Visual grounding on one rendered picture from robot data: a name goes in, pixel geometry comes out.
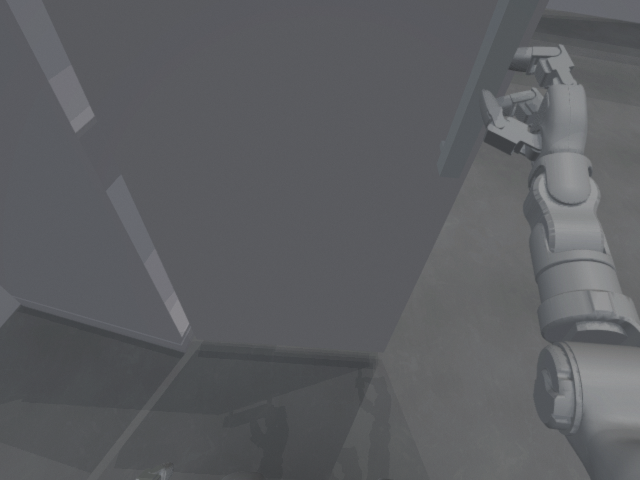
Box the right robot hand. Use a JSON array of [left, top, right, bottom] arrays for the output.
[[479, 44, 588, 168]]

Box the right robot upper arm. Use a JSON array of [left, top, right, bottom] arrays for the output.
[[533, 341, 640, 480]]

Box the right robot forearm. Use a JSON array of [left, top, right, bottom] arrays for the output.
[[523, 152, 640, 347]]

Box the fridge door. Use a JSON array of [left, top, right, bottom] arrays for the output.
[[42, 0, 549, 352]]

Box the handle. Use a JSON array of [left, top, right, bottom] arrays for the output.
[[437, 0, 539, 178]]

